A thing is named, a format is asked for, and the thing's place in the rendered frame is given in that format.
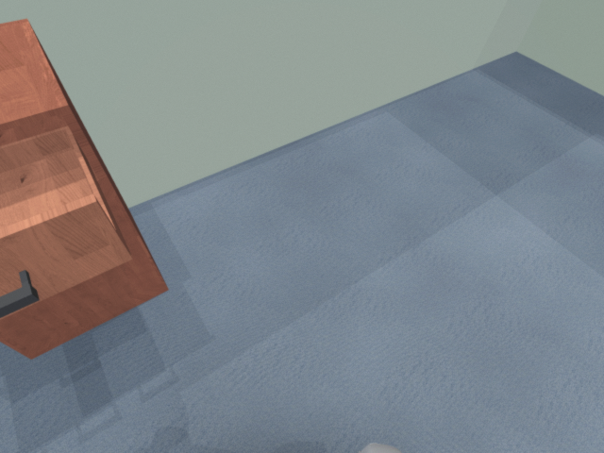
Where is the drawer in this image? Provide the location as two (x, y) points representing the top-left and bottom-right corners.
(0, 126), (133, 320)

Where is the handle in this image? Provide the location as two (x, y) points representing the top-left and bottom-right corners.
(0, 270), (40, 318)

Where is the cabinet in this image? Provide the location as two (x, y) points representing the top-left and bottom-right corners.
(0, 19), (169, 360)

